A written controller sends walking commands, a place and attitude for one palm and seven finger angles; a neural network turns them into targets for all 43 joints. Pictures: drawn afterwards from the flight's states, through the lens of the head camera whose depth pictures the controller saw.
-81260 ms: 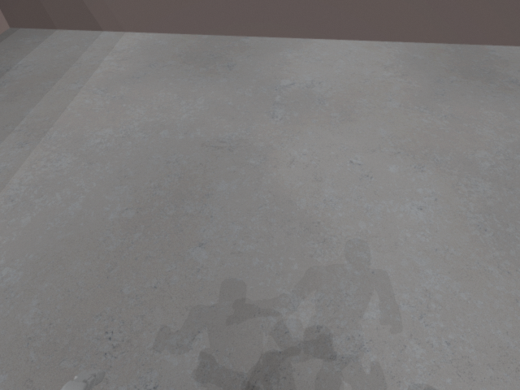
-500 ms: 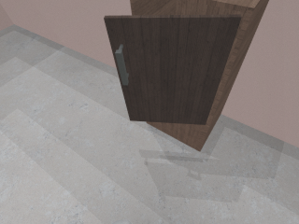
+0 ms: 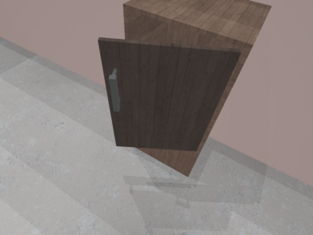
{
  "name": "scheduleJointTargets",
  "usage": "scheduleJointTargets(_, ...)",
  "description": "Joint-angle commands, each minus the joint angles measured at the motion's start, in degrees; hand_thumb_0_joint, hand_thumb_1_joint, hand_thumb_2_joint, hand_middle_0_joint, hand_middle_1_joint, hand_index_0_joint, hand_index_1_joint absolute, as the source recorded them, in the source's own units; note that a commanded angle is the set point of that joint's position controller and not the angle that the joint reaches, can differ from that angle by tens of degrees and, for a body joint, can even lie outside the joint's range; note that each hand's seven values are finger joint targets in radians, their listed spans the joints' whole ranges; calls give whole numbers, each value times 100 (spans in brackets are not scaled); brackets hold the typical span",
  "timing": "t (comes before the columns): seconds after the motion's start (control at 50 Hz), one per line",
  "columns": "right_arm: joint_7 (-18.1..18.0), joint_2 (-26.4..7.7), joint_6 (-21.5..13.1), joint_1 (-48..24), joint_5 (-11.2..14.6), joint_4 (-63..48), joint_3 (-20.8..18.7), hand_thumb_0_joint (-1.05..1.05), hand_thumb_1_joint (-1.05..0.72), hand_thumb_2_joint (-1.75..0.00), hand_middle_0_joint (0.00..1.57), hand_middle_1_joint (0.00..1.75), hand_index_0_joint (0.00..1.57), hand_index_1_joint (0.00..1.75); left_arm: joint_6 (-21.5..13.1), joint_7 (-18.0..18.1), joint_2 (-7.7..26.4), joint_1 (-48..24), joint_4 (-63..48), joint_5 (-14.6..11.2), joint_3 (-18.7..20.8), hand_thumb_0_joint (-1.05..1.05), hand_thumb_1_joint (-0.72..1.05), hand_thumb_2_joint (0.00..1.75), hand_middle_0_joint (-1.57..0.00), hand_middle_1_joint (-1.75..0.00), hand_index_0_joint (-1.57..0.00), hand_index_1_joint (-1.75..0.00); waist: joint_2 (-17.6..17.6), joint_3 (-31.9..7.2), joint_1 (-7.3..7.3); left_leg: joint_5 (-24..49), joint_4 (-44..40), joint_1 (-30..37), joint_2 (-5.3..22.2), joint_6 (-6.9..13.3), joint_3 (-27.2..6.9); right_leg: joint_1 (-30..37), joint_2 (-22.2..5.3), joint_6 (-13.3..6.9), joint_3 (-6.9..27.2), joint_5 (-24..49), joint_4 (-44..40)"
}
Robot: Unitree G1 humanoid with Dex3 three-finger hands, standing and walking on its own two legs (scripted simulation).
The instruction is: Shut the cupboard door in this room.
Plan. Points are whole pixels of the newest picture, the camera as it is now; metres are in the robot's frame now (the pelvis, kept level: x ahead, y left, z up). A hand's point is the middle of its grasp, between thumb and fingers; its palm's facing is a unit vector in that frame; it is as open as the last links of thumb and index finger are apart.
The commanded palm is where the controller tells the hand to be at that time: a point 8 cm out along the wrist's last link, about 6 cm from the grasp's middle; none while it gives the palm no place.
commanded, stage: take the last steps up to it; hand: left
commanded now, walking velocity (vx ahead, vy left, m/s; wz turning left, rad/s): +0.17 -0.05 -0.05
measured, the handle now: (115, 90) +0.56 +0.17 +0.01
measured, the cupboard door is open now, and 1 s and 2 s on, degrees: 28 28 28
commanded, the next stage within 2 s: come to a stop and stand still in 0.12 s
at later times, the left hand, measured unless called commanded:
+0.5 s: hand out of the picture +0.15 +0.13 -0.19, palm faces +0.05 -0.98 -0.19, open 7.3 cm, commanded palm none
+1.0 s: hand out of the picture +0.12 +0.11 -0.19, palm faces +0.03 -0.96 -0.26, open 7.4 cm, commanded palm none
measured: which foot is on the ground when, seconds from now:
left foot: down 0.00-0.18, up 0.20-0.46, down 0.48-1.00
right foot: up 0.00-0.16, down 0.18-0.54, up 0.56-0.76, down 0.78-1.00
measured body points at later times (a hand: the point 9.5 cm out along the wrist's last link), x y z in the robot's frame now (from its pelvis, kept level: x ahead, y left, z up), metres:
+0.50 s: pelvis +0.11 -0.05 -0.01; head +0.14 -0.04 +0.43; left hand +0.15 +0.18 -0.18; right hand +0.17 -0.28 -0.16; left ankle +0.15 +0.06 -0.75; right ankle +0.09 -0.15 -0.75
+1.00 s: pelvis +0.07 -0.08 -0.03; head +0.06 -0.09 +0.42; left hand +0.12 +0.16 -0.17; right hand +0.15 -0.32 -0.17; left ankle +0.13 +0.02 -0.75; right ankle +0.05 -0.18 -0.75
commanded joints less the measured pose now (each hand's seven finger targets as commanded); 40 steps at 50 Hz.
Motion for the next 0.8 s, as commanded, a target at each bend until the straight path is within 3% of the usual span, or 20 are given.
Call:
scheduleJointTargets(0.0, -37, -995, -54, 290, 23, -62, -280, 0, -90, -90, 20, 30, 20, 30, -131, 11, 15, -301, -439, -18, -47, 0, 90, 90, -20, -30, -20, -30, 1165, 204, -92, 878, -998, -15, 1262, 750, -709, 39, -99, 103, -233, 247, -1137)
scheduleJointTargets(0.06, -17, -1029, 17, 290, 22, 42, -331, 0, -90, -90, 20, 30, 20, 30, -176, 19, 1, -301, -401, -6, -44, 0, 90, 90, -20, -30, -20, -30, 1094, 181, -79, 654, -696, -93, 1236, 717, -704, 592, 82, 82, -471, 325, -1889)
scheduleJointTargets(0.1, 0, -981, 64, 189, 60, 86, -341, 0, -90, -90, 20, 30, 20, 30, -209, 37, 137, 157, -200, 1, 13, 0, 90, 90, -20, -30, -20, -30, 766, 72, 155, 134, -184, -520, 1016, 493, -546, 1573, 221, 55, -564, 798, -2587)
scheduleJointTargets(0.12, 35, -835, 61, 183, 99, 105, -311, 0, -90, -90, 20, 30, 20, 30, -256, 67, 334, 432, -90, 4, 53, 0, 90, 90, -20, -30, -20, -30, 351, 50, 291, -181, 286, -950, 698, 324, -345, 2181, 96, -23, -245, 816, -2992)
scheduleJointTargets(0.16, 84, -354, 59, 155, 157, -105, -211, 0, -90, -90, 20, 30, 20, 30, -372, 163, 1114, 1289, 192, 7, 225, 0, 90, 90, -20, -30, -20, -30, -1624, -328, 586, -2254, 2569, -2339, -230, -33, 241, 3222, -1823, -854, 2198, 248, -4176)
scheduleJointTargets(0.18, 78, -531, 105, -67, 131, -161, -251, 0, -90, -90, 20, 30, 20, 30, -336, 197, 1073, 1263, 166, -42, 181, 0, 90, 90, -20, -30, -20, -30, -1131, -141, 600, -2374, 3352, -2354, -99, 17, -275, 2717, -1960, -1137, 2383, -14, -4485)
scheduleJointTargets(0.2, 58, -498, 102, -96, 121, -82, -272, 0, -90, -90, 20, 30, 20, 30, -375, 242, 859, 891, 135, -30, 156, 0, 90, 90, -20, -30, -20, -30, -1273, 39, 399, -1820, 3739, -2497, 31, 14, -506, 2530, -1754, -1129, 2209, 705, -4430)
scheduleJointTargets(0.24, 5, -382, 120, -21, 155, 89, -207, 0, -90, -90, 20, 30, 20, 30, -379, 322, 443, 326, 38, -42, 11, 0, 90, 90, -20, -30, -20, -30, -685, 1, 134, -1439, 3492, -2054, 211, -113, -708, 2175, -1658, -1094, 1324, 3064, -3976)
scheduleJointTargets(0.28, -1, -158, 190, 96, 186, 209, -115, 0, -90, -90, 20, 30, 20, 30, -409, 351, 327, 95, -33, -12, -72, 0, 90, 90, -20, -30, -20, -30, -278, -289, -22, -1201, 2810, -1401, 105, -201, -606, 1926, -1419, -968, 590, 4682, -3638)
scheduleJointTargets(0.34, 13, -106, 300, 21, 218, 195, -111, 0, -90, -90, 20, 30, 20, 30, -340, 414, 492, 54, -46, -10, -29, 0, 90, 90, -20, -30, -20, -30, -195, -386, -1, -681, 1922, -1091, -108, -262, -422, 1952, -1311, -945, 403, 5070, -3372)
scheduleJointTargets(0.42, 10, -448, 354, -72, 175, 110, -226, 0, -90, -90, 20, 30, 20, 30, -206, 446, 602, 19, -24, -61, 25, 0, 90, 90, -20, -30, -20, -30, -481, -425, -29, 693, 594, -540, -117, -222, -476, 1939, -1196, -666, 418, 4353, -2829)
scheduleJointTargets(0.46, -29, -883, 305, -183, 126, -38, -302, 0, -90, -90, 20, 30, 20, 30, -127, 472, 427, 196, -126, -97, 11, 0, 90, 90, -20, -30, -20, -30, 333, -492, 49, 3816, 574, 165, 739, 188, -1110, 1299, -681, -220, 28, 2783, -2451)
scheduleJointTargets(0.48, -56, -1065, 319, -240, 115, -109, -344, 0, -90, -90, 20, 30, 20, 30, -81, 499, 289, 231, -187, -85, -30, 0, 90, 90, -20, -30, -20, -30, 727, -463, 37, 4492, 479, 160, 1130, 482, -1379, 1157, -306, -62, -144, 1463, -2266)
scheduleJointTargets(0.52, -87, -1146, 320, -549, 108, -187, -335, 0, -90, -90, 20, 30, 20, 30, 49, 485, 215, 212, -242, -58, -44, 0, 90, 90, -20, -30, -20, -30, 1564, -89, 109, 4455, -106, -410, 1481, 966, -1756, 1142, 45, 44, -208, -908, -1331)
scheduleJointTargets(0.54, -120, -1083, 315, -607, 88, -237, -307, 0, -90, -90, 20, 30, 20, 30, 91, 469, 322, 122, -255, -87, -24, 0, 90, 90, -20, -30, -20, -30, 1498, -91, 43, 4505, -256, -432, 1554, 1139, -1916, 984, 101, 52, -3, -1379, -760)
scheduleJointTargets(0.62, -156, -1172, 334, -979, 50, -437, -354, 0, -90, -90, 20, 30, 20, 30, 104, 414, 292, 183, -317, -76, 7, 0, 90, 90, -20, -30, -20, -30, 1087, -536, 84, 4418, 142, 195, 1480, 1257, -1671, 584, 170, 45, 277, -1393, -378)
scheduleJointTargets(0.72, -78, -1193, 359, -1138, 131, -495, -422, 0, -90, -90, 20, 30, 20, 30, 16, 372, 220, 566, -314, -34, -31, 0, 90, 90, -20, -30, -20, -30, 692, -958, 181, 2635, 381, -51, 1048, 802, -1293, 1597, 220, 86, -43, 193, -2337)
scheduleJointTargets(0.74, -50, -1347, 174, -1341, 264, -723, -510, 0, -90, -90, 20, 30, 20, 30, -210, 524, 202, 917, -277, -60, -149, 0, 90, 90, -20, -30, -20, -30, 61, -1370, 386, 3544, 1614, 856, 867, 360, -915, 1031, -133, 151, 442, 1126, -3596)
scheduleJointTargets(0.76, 115, -849, 191, -1000, 237, -988, -429, 0, -90, -90, 20, 30, 20, 30, -259, 539, 721, 421, -728, 17, -43, 0, 90, 90, -20, -30, -20, -30, -835, -972, 51, 496, 1821, -994, 117, 97, -570, 1635, -855, -130, 1457, 2243, -3341)
scheduleJointTargets(0.78, 158, -640, 196, -1142, 139, -1064, -360, 0, -90, -90, 20, 30, 20, 30, -338, 549, 825, 422, -842, 21, -19, 0, 90, 90, -20, -30, -20, -30, -595, -713, 147, -1022, 2408, -1650, -266, 3, -459, 1961, -1308, -565, 1858, 3895, -2947)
